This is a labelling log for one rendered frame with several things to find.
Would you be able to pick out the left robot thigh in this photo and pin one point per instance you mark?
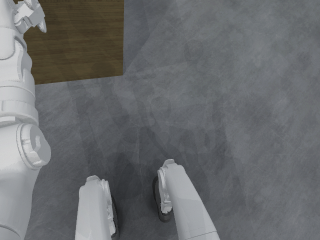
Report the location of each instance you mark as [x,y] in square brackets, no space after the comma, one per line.
[92,218]

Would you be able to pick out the robot left upper arm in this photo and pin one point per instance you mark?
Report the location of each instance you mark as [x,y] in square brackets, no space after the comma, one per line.
[23,152]

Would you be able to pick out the robot right shin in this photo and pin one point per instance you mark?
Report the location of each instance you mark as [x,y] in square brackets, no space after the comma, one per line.
[166,204]

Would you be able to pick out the left robot forearm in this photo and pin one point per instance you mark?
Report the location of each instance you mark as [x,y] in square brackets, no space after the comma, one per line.
[17,85]

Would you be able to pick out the robot left hand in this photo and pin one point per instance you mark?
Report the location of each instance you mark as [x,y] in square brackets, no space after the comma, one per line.
[20,17]

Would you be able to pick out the cabinet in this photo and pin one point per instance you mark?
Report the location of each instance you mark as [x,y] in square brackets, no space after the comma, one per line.
[84,39]

